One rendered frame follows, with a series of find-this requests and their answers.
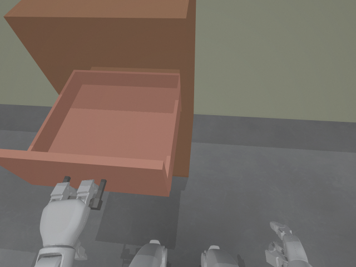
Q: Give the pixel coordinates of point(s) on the robot left hand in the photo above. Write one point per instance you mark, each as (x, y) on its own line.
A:
(63, 219)

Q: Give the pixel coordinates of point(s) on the robot right hand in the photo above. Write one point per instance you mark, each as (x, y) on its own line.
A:
(280, 254)

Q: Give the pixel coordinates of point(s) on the left robot forearm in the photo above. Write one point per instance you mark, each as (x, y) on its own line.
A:
(56, 256)

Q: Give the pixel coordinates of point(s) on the drawer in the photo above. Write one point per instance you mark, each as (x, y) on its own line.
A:
(113, 125)

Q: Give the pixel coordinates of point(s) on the right robot shin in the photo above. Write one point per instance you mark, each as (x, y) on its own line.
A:
(214, 247)

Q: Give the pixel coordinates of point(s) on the robot right thigh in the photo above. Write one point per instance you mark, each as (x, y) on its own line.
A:
(217, 258)

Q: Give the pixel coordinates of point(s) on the handle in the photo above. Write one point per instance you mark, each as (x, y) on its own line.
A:
(95, 203)

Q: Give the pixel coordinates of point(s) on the cabinet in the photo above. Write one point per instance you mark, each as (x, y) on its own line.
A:
(114, 35)

